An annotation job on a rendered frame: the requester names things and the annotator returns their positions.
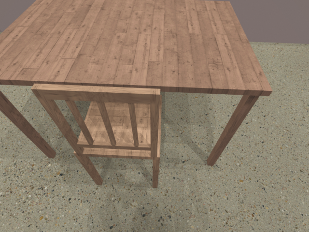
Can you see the chair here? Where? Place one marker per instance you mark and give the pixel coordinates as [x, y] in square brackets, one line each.
[121, 122]

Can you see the table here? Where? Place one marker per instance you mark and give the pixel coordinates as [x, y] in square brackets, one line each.
[189, 46]

